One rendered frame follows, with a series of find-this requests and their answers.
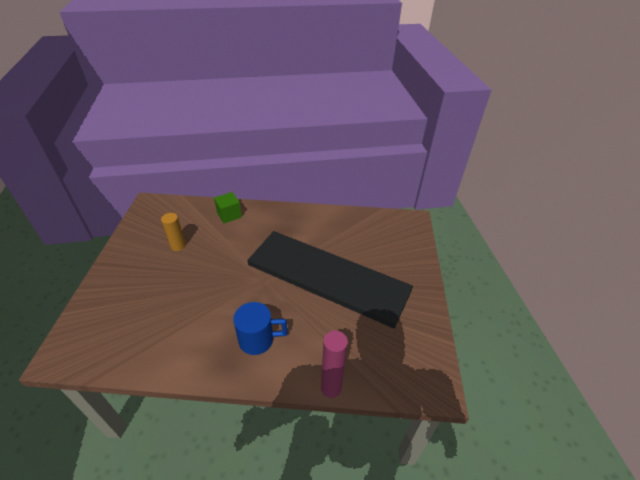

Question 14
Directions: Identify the coffee table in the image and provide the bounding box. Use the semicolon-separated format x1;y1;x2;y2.
18;193;469;465

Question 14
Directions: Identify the sofa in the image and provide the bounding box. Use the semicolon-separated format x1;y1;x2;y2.
0;0;491;245

